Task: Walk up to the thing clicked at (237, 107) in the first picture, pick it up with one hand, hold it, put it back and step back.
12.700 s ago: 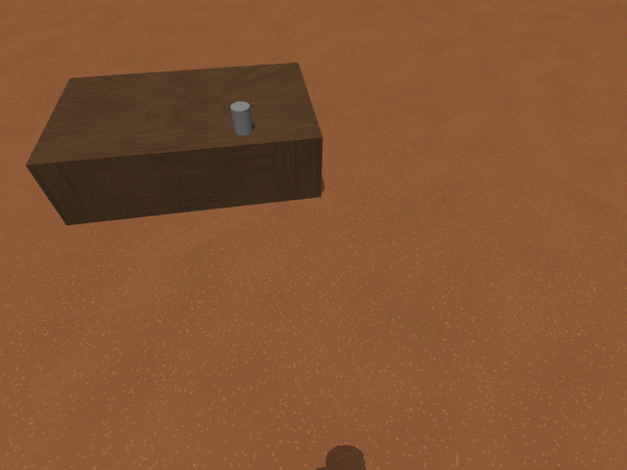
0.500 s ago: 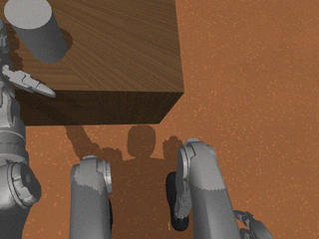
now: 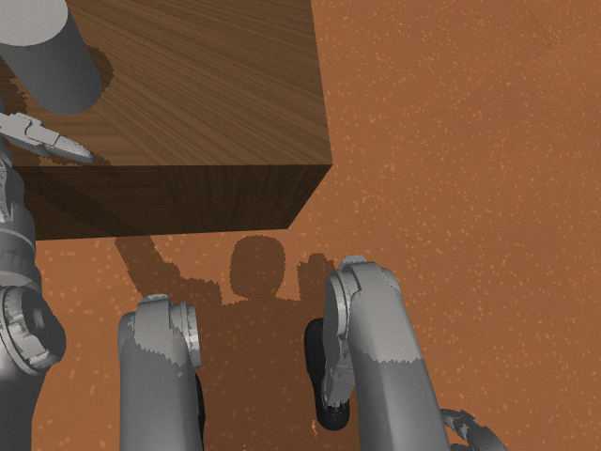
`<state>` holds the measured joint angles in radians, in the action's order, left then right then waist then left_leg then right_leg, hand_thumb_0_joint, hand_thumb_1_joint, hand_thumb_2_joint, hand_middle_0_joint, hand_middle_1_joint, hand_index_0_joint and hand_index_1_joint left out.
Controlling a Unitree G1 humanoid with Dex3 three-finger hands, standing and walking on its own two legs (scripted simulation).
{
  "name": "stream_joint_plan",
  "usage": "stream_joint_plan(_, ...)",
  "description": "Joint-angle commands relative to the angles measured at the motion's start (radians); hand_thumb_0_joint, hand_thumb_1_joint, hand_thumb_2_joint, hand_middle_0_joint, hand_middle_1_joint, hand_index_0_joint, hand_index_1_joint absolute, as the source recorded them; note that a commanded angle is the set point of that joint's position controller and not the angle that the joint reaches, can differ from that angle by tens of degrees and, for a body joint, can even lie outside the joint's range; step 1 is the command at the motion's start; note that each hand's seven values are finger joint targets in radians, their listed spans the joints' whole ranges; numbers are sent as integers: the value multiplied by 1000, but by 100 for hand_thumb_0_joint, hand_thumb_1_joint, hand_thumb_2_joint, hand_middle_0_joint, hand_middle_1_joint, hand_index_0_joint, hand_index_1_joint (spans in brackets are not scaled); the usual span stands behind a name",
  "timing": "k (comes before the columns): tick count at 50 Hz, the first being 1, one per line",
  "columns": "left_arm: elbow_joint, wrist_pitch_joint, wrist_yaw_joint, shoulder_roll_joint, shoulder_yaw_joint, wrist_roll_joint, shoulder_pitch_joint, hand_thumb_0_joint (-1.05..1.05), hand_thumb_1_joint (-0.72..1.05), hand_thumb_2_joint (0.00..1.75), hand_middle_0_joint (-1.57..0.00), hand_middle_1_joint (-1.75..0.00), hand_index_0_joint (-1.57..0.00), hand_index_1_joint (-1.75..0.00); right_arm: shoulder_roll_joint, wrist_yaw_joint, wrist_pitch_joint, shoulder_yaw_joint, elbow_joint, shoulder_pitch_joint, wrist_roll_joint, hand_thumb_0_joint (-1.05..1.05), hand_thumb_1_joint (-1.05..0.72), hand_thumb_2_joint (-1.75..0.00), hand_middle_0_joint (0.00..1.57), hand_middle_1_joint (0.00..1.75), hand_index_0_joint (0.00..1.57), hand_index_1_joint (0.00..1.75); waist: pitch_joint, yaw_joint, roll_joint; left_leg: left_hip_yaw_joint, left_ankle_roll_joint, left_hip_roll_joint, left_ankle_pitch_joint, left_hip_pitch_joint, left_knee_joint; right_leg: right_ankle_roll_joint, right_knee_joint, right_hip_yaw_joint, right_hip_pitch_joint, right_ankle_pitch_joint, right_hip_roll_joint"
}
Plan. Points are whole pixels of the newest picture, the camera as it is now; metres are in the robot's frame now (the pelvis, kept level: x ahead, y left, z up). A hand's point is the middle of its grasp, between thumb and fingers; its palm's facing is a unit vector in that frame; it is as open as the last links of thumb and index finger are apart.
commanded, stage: close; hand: left
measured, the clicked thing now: (47, 53) +0.58 +0.20 +0.01
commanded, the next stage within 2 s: settle in 0.46 s
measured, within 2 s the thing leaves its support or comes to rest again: leaves its support in 0.82 s
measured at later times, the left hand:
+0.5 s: hand (24, 64) +0.57 +0.22 +0.01, palm faces +0.17 -0.99 -0.02, open 10.4 cm
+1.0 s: hand (5, 37) +0.56 +0.22 +0.05, palm faces +0.16 -0.99 -0.06, open 11.2 cm
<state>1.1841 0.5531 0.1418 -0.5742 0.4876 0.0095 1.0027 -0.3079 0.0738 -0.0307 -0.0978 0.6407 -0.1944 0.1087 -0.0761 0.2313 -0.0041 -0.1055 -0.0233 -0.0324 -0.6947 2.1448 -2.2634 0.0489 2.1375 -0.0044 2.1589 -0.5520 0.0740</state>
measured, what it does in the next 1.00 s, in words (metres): stands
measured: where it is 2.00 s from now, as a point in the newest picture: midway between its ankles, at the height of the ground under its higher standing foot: (261, 420)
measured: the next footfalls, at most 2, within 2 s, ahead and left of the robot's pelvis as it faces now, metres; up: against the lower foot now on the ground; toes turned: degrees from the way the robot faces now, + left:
none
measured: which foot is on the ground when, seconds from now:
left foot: down 0.00-1.00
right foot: down 0.00-1.00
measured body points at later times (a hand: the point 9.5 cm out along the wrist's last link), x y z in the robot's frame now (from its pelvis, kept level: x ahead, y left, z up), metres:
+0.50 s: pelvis +0.00 +0.00 +0.00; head +0.23 +0.06 +0.38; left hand +0.55 +0.27 +0.01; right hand +0.04 -0.27 -0.10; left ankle +0.08 +0.12 -0.34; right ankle +0.13 -0.15 -0.34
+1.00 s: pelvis +0.00 +0.00 +0.03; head +0.22 +0.04 +0.42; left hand +0.55 +0.27 +0.06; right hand +0.04 -0.27 -0.08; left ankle +0.08 +0.12 -0.34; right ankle +0.13 -0.15 -0.34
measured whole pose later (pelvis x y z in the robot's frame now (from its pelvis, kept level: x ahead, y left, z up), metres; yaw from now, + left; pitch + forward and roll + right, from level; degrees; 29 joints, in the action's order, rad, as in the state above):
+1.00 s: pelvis +0.00 +0.00 +0.03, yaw +0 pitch +34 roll -5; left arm 1.09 0.43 0.10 -0.57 0.46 0.01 1.00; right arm -0.29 0.05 -0.06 -0.08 0.64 -0.24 0.08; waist -0.12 0.22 -0.03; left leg -0.09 -0.02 -0.03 -0.70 2.08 -2.18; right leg 0.05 2.06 0.00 2.09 -0.56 0.08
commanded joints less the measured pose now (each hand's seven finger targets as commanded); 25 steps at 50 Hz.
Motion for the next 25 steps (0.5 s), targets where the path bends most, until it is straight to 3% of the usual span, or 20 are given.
stream_joint_plan(1, -171, 66, 1, -232, 14, -8, 403, 0, -53, 15, -29, -23, -28, -23, -231, -11, 6, 74, -17, -181, -4, 0, -92, -90, 20, 30, 20, 30, -655, 15, -238, 54, 37, 10, 92, -394, 316, -78, -178, -88, -387, 60, -25)
stream_joint_plan(2, -176, 66, 3, -225, 0, -10, 421, 0, -52, 19, -37, -31, -36, -31, -227, -11, 4, 69, -8, -193, -4, 0, -91, -90, 20, 30, 20, 30, -649, 27, -240, 54, 37, 11, 96, -389, 311, -77, -176, -91, -392, 61, -26)
stream_joint_plan(3, -176, 66, 0, -251, 31, -14, 418, 0, -51, 22, -42, -35, -42, -35, -237, -12, 2, 71, -22, -187, -5, 0, -92, -90, 20, 30, 20, 30, -652, 19, -230, 52, 38, 10, 99, -393, 308, -76, -178, -90, -390, 66, -25)
stream_joint_plan(4, -186, 67, 2, -241, 16, -13, 426, 0, -47, 23, -45, -37, -45, -37, -234, -10, 0, 65, -21, -190, -1, 0, -92, -90, 20, 30, 20, 30, -658, 29, -248, 50, 36, 10, 106, -391, 311, -77, -175, -93, -401, 72, -23)
stream_joint_plan(5, -204, 67, -4, -277, 43, -14, 446, 0, -46, 26, -49, -41, -49, -40, -237, -9, 0, 69, -29, -193, -2, 0, -92, -90, 20, 30, 20, 30, -684, 17, -244, 60, 40, 8, 108, -385, 304, -76, -180, -88, -424, 76, -25)
stream_joint_plan(12, -191, 61, -14, -261, 19, 3, 447, 0, -29, 38, -65, -55, -66, -54, -234, -10, -10, 66, -20, -200, 1, 0, -91, -89, 20, 30, 20, 30, -674, 30, -238, 60, 41, 11, 95, -376, 309, -73, -189, -90, -426, 67, -29)
stream_joint_plan(13, -185, 59, -18, -277, 38, 3, 437, 0, -26, 41, -68, -58, -68, -57, -240, -9, -10, 65, -22, -210, 2, 0, -91, -89, 20, 30, 20, 30, -685, 28, -253, 55, 38, 13, 121, -394, 307, -74, -179, -95, -425, 89, -30)
stream_joint_plan(14, -204, 60, -17, -270, 23, 3, 462, 0, -23, 44, -72, -61, -72, -61, -234, -10, -11, 65, -18, -209, 2, 0, -91, -89, 20, 30, 20, 30, -688, 32, -251, 58, 39, 13, 116, -389, 306, -74, -182, -94, -429, 83, -31)
stream_joint_plan(16, -190, 56, -23, -287, 39, 6, 445, 0, -17, 51, -79, -69, -79, -68, -241, -10, -13, 65, -20, -213, 2, 0, -91, -89, 20, 30, 20, 30, -697, 28, -260, 50, 35, 15, 134, -406, 305, -77, -171, -95, -415, 98, -31)
stream_joint_plan(19, -187, 54, -20, -244, 3, 7, 464, 0, -8, 61, -89, -79, -89, -79, -237, -9, -15, 64, -13, -214, 4, 0, -91, -89, 20, 30, 20, 30, -694, 37, -274, 43, 32, 16, 155, -430, 309, -79, -170, -96, -407, 116, -27)
stream_joint_plan(21, -192, 50, -26, -276, 23, 10, 482, 0, -1, 67, -96, -85, -96, -85, -236, -11, -18, 63, -14, -223, 6, 0, -91, -89, 20, 30, 20, 30, -698, 39, -276, 53, 34, 15, 165, -416, 298, -78, -173, -93, -421, 123, -30)
stream_joint_plan(24, -166, 42, -33, -228, -3, 7, 471, 0, 9, 76, -107, -96, -107, -95, -232, -7, -21, 62, -14, -226, 4, 0, -91, -89, 20, 30, 20, 30, -667, 42, -270, 44, 33, 14, 132, -408, 319, -78, -180, -96, -406, 96, -26)
stream_joint_plan(25, -169, 38, -40, -252, 18, 15, 451, 0, 13, 80, -109, -99, -109, -99, -238, -7, -22, 66, -20, -226, 4, 0, -90, -89, 20, 30, 20, 30, -682, 34, -274, 42, 31, 15, 141, -421, 324, -79, -178, -98, -410, 102, -28)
